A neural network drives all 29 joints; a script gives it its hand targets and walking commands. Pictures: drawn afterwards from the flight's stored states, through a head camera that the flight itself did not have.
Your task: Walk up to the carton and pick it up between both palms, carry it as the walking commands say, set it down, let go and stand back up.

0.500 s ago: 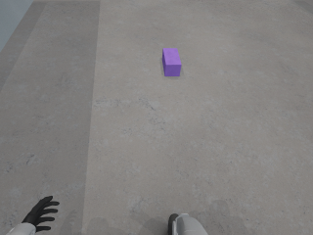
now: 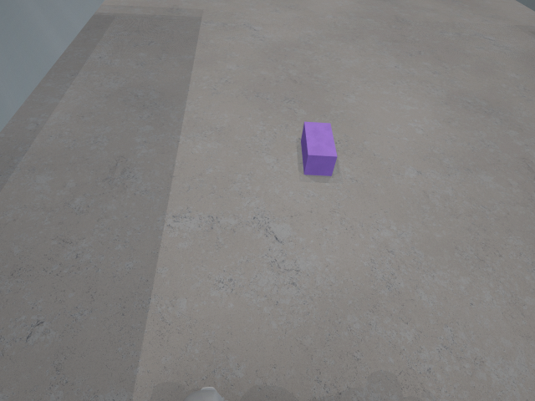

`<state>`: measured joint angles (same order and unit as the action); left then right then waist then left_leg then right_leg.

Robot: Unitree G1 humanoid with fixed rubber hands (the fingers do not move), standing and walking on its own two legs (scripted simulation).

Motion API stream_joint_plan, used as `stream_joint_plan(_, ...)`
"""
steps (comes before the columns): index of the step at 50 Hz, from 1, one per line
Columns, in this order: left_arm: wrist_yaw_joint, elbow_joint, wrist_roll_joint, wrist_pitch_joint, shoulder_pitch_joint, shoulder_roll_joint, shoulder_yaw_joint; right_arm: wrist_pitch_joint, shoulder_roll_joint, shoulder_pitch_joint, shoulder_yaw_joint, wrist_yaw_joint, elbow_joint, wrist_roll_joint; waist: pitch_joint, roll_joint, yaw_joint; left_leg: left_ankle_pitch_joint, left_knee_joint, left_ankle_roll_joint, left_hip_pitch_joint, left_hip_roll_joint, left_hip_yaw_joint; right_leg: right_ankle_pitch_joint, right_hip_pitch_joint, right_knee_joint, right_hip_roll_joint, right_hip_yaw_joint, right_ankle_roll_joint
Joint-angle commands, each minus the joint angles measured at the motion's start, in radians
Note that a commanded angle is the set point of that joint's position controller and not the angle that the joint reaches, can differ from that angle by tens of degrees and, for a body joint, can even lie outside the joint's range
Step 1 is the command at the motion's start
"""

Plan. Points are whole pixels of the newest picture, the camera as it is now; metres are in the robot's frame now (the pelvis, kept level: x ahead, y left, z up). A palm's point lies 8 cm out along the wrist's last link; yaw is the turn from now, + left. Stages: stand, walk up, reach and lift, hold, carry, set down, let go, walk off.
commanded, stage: walk up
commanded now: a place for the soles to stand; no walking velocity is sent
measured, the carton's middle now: (317, 148) +1.50 -0.27 -0.68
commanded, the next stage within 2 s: none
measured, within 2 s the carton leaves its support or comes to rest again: neither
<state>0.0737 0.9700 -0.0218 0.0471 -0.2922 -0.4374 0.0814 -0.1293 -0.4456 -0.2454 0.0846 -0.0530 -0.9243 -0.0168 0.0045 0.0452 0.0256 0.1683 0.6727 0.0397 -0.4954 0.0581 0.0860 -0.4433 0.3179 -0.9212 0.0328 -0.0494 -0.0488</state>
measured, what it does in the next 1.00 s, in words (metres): walks ahead: right foot, then left foot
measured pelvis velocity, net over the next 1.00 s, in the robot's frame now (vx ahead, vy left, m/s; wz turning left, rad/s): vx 0.46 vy -0.14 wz -0.01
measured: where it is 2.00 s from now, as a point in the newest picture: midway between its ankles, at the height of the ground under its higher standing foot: (316, 244)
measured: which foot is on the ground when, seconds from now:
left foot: down 0.00-0.32, up 0.34-0.64, down 0.66-0.98, up 1.00-1.00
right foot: up 0.00-0.32, down 0.34-0.66, up 0.68-0.94, down 0.96-1.00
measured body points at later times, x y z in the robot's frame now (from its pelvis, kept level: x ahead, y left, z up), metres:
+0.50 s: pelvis +0.23 -0.08 +0.00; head +0.24 -0.09 +0.45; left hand +0.35 +0.24 -0.09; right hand +0.29 -0.43 -0.11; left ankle +0.25 +0.06 -0.67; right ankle +0.28 -0.20 -0.71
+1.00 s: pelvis +0.46 -0.14 -0.01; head +0.46 -0.14 +0.44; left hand +0.59 +0.18 -0.11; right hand +0.49 -0.50 -0.11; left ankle +0.42 +0.03 -0.70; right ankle +0.57 -0.27 -0.71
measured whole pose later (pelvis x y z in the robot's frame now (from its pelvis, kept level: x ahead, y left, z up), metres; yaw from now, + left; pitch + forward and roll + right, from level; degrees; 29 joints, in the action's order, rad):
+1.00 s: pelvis +0.46 -0.14 -0.01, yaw +0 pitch -3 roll +0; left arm 0.09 0.92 -0.03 0.06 -0.16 -0.44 0.09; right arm -0.09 -0.48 -0.31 0.06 -0.02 -0.94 -0.01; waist 0.04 0.03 -0.04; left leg 0.54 0.88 0.02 -0.30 0.13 0.03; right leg -0.23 0.51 -0.80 0.08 -0.08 -0.01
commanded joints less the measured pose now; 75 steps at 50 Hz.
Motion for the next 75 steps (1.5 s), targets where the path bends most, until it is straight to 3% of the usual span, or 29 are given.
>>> stream_joint_plan(1,-0.007,-0.116,0.001,0.044,0.063,-0.233,0.046,-0.013,-0.322,-0.130,0.092,0.039,0.061,0.017,-0.119,-0.107,-0.090,0.616,-0.438,0.213,0.576,0.363,-0.655,0.105,0.568,-0.315,0.062,0.132,0.013)
stream_joint_plan(4,0.002,-0.105,-0.005,0.036,0.109,-0.201,0.040,-0.014,-0.276,-0.085,0.056,0.047,0.072,0.009,-0.014,-0.189,-0.053,0.378,-0.407,0.245,0.373,0.316,-0.397,0.017,0.448,-0.094,0.123,0.135,0.051)
stream_joint_plan(7,0.027,-0.083,-0.006,0.015,0.167,-0.206,0.049,-0.016,-0.343,-0.009,0.063,0.039,0.062,-0.005,0.084,-0.253,-0.051,0.482,-0.474,0.233,0.155,0.294,-0.353,0.143,0.353,0.005,0.130,0.067,0.061)
stream_joint_plan(9,0.038,-0.077,-0.012,0.020,0.187,-0.195,0.050,-0.024,-0.321,-0.057,0.059,0.040,0.055,0.010,0.013,-0.103,-0.070,0.394,-0.420,0.210,0.232,0.290,-0.294,0.186,0.326,0.115,0.124,0.063,0.049)
stream_joint_plan(13,0.051,-0.082,-0.003,0.010,0.194,-0.205,0.060,-0.013,-0.331,0.036,0.063,0.025,0.065,0.012,0.006,-0.226,-0.034,0.454,-0.384,0.148,0.100,0.237,-0.156,0.272,0.114,0.192,0.110,-0.038,0.072)
stream_joint_plan(16,0.030,-0.031,-0.013,0.021,0.060,-0.236,0.088,0.000,-0.268,0.044,0.039,0.039,0.041,-0.003,0.020,-0.014,0.091,0.268,-0.071,0.092,-0.103,0.147,-0.019,0.126,-0.237,0.255,-0.010,-0.107,0.030)
stream_joint_plan(18,0.001,-0.046,0.000,0.042,-0.133,-0.389,0.114,-0.005,-0.165,0.068,-0.007,0.043,0.100,0.016,-0.060,0.280,0.147,0.375,0.604,0.022,-0.471,-0.060,0.029,-0.321,-0.442,0.689,0.403,0.758,-0.216)
stream_joint_plan(19,-0.008,-0.077,0.013,0.045,-0.084,-0.396,0.115,-0.004,-0.245,0.089,0.014,0.056,0.104,0.023,-0.086,0.137,0.148,0.321,0.668,0.026,-0.401,-0.003,-0.178,-0.293,-0.369,0.723,0.404,0.792,-0.210)
stream_joint_plan(23,-0.024,-0.122,0.026,0.041,0.126,-0.275,0.072,-0.003,-0.258,-0.074,0.011,0.039,-0.016,0.023,0.045,0.226,0.003,0.230,0.310,-0.010,-0.206,0.108,-0.059,-0.070,-0.073,0.604,0.295,0.309,-0.198)
stream_joint_plan(25,-0.023,-0.127,0.006,0.042,0.074,-0.288,0.072,0.016,-0.244,-0.030,0.029,0.020,-0.005,0.002,-0.026,0.101,0.036,0.246,0.257,-0.011,-0.096,0.062,-0.034,-0.148,-0.029,0.650,0.326,0.346,-0.223)
stream_joint_plan(31,-0.012,-0.159,0.014,0.027,0.138,-0.221,0.035,0.002,-0.221,-0.135,0.040,0.011,-0.025,0.006,-0.040,0.152,-0.063,0.041,-0.034,-0.004,0.321,-0.019,0.029,-0.153,0.164,0.493,0.197,0.110,-0.121)
stream_joint_plan(32,-0.011,-0.167,0.009,0.027,0.152,-0.170,0.022,-0.004,-0.249,-0.161,0.053,0.021,-0.027,0.005,-0.023,-0.020,-0.107,0.142,-0.118,0.036,0.422,-0.024,-0.017,-0.084,0.250,0.337,0.144,0.042,-0.098)
stream_joint_plan(34,-0.015,-0.196,0.021,0.038,0.175,-0.125,0.020,-0.018,-0.367,-0.293,0.089,0.046,-0.016,-0.009,-0.025,-0.227,-0.174,0.543,-0.443,0.215,0.626,0.371,-0.781,-0.051,0.607,-0.215,-0.040,-0.007,0.004)
stream_joint_plan(37,-0.031,-0.149,0.008,0.041,0.135,-0.221,0.038,-0.009,-0.314,-0.121,0.066,0.055,0.034,0.020,-0.015,-0.086,-0.102,0.350,-0.357,0.263,0.487,0.355,-0.593,0.033,0.553,-0.238,0.105,0.120,0.033)
stream_joint_plan(40,-0.011,-0.122,0.007,0.036,0.095,-0.185,0.029,-0.010,-0.296,-0.099,0.048,0.053,0.048,0.008,0.018,-0.238,-0.074,0.019,-0.280,0.259,0.355,0.291,-0.362,-0.016,0.417,-0.028,0.123,0.090,0.049)
stream_joint_plan(45,0.014,-0.109,-0.003,0.031,0.118,-0.183,0.048,-0.005,-0.307,-0.009,0.055,0.046,0.078,0.015,-0.020,-0.182,-0.047,0.269,-0.264,0.186,0.153,0.257,-0.242,0.218,0.177,0.161,0.080,-0.024,0.034)
stream_joint_plan(48,0.016,-0.075,-0.014,0.017,-0.002,-0.238,0.088,0.014,-0.274,0.082,0.030,0.037,0.087,0.000,0.029,-0.139,0.073,0.544,-0.087,0.098,-0.206,0.140,-0.118,0.079,-0.224,0.194,-0.001,-0.039,0.021)
stream_joint_plan(49,0.003,-0.035,-0.013,0.018,-0.089,-0.297,0.111,0.015,-0.224,0.074,0.019,0.040,0.089,0.004,-0.020,0.102,0.130,0.526,0.254,0.035,-0.379,0.016,0.023,-0.282,-0.352,0.433,0.130,0.234,-0.028)
stream_joint_plan(50,-0.007,-0.061,-0.005,0.034,-0.156,-0.404,0.133,0.020,-0.197,0.051,0.010,0.049,0.092,0.006,-0.032,0.240,0.154,0.465,0.582,0.018,-0.473,-0.045,0.027,-0.637,-0.343,0.730,0.401,0.770,-0.170)
stream_joint_plan(51,-0.015,-0.084,0.011,0.034,-0.113,-0.391,0.123,0.023,-0.258,0.094,0.019,0.059,0.100,0.007,0.031,0.139,0.141,0.353,0.675,0.032,-0.481,0.003,-0.134,-0.623,-0.263,0.750,0.399,0.822,-0.225)
stream_joint_plan(54,-0.039,-0.110,0.017,0.038,0.031,-0.291,0.080,0.011,-0.261,-0.066,0.018,0.060,0.027,0.012,0.071,0.131,0.008,0.214,0.471,0.014,-0.322,0.090,-0.134,-0.265,-0.144,0.628,0.308,0.470,-0.192)
stream_joint_plan(59,-0.027,-0.108,0.010,0.042,0.006,-0.257,0.060,0.011,-0.192,-0.043,0.012,0.030,0.046,0.003,0.019,0.130,0.022,0.239,0.151,0.002,-0.081,0.047,-0.020,0.122,-0.048,0.560,0.275,0.260,-0.198)
stream_joint_plan(60,-0.025,-0.137,0.008,0.046,0.031,-0.262,0.054,0.013,-0.186,-0.033,0.021,0.027,0.034,0.006,-0.013,0.207,0.024,0.186,0.128,0.005,-0.060,0.031,0.023,0.119,-0.071,0.562,0.270,0.216,-0.197)
stream_joint_plan(64,-0.021,-0.166,0.003,0.024,0.119,-0.227,0.035,0.003,-0.229,-0.115,0.039,0.027,0.001,0.000,0.005,0.004,-0.067,0.147,-0.005,0.031,0.314,-0.033,0.031,-0.178,0.220,0.428,0.207,0.136,-0.133)
stream_joint_plan(65,-0.017,-0.181,0.010,0.024,0.138,-0.169,0.016,-0.007,-0.270,-0.200,0.059,0.040,0.000,-0.005,-0.018,-0.078,-0.130,0.294,-0.159,0.082,0.478,0.050,-0.174,-0.044,0.353,0.191,0.114,0.011,-0.069)
stream_joint_plan(66,-0.019,-0.190,0.021,0.032,0.139,-0.116,0.007,-0.016,-0.355,-0.306,0.085,0.057,0.007,-0.013,-0.049,-0.268,-0.171,0.573,-0.370,0.202,0.640,0.316,-0.671,-0.023,0.592,-0.127,-0.018,-0.052,0.002)
stream_joint_plan(67,-0.032,-0.176,0.008,0.019,0.146,-0.161,0.011,-0.011,-0.370,-0.292,0.080,0.060,0.007,0.003,-0.040,-0.224,-0.165,0.635,-0.460,0.258,0.572,0.410,-0.778,-0.039,0.597,-0.253,0.019,0.103,0.021)
stream_joint_plan(71,-0.025,-0.104,-0.001,0.024,0.047,-0.210,0.030,-0.010,-0.295,-0.123,0.051,0.067,0.060,0.010,-0.033,-0.043,-0.072,0.265,-0.327,0.237,0.434,0.322,-0.468,0.051,0.494,-0.166,0.125,0.131,0.036)
stream_joint_plan(75,-0.003,-0.088,0.003,0.004,0.137,-0.180,0.038,-0.011,-0.310,-0.111,0.056,0.057,0.057,0.004,0.048,-0.227,-0.092,0.019,-0.317,0.249,0.265,0.292,-0.303,0.060,0.376,-0.038,0.118,0.038,0.067)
